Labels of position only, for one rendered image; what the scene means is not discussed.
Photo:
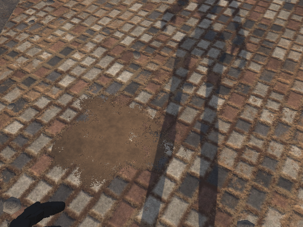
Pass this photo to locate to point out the robot left hand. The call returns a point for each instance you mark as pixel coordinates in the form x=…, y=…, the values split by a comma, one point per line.
x=36, y=212

